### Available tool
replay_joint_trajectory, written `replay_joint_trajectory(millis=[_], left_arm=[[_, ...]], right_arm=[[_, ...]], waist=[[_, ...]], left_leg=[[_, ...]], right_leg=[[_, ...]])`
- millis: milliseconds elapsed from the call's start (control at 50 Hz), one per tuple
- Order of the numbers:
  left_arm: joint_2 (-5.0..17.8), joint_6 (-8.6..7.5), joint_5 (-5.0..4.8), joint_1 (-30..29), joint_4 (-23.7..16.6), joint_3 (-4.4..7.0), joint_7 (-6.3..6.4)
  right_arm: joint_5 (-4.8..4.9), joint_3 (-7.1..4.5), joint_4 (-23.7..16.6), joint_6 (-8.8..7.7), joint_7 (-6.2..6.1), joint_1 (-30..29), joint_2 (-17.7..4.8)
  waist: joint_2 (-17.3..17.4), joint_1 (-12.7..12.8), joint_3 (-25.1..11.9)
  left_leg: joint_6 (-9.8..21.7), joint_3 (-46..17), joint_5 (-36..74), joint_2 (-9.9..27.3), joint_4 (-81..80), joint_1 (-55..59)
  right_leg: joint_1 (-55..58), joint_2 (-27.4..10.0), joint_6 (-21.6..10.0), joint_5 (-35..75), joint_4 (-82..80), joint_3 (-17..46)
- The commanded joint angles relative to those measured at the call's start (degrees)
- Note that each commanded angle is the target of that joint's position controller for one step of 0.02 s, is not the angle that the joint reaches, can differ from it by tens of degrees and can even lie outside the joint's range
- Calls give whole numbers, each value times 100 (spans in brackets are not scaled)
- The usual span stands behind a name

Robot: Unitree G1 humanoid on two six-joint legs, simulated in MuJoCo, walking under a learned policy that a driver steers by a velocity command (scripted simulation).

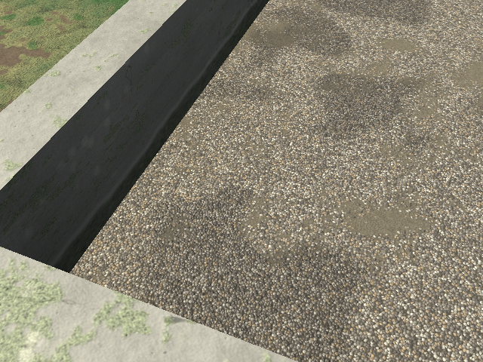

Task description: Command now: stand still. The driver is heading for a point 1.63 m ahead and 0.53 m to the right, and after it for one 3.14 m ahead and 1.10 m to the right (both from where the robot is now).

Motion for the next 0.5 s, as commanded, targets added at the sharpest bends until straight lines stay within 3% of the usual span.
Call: replay_joint_trajectory(millis=[20,500], left_arm=[[499,-21,2,553,-34,96,23],[193,38,-3,1139,374,55,83]], right_arm=[[1,-65,18,-28,-17,367,-486],[34,27,355,-63,-14,721,-311]], waist=[[26,-4,209],[-28,3,379]], left_leg=[[189,-208,1128,351,-265,315],[134,-51,866,330,-347,134]], right_leg=[[-576,-271,-36,589,-542,178],[-561,-239,-89,656,-622,184]])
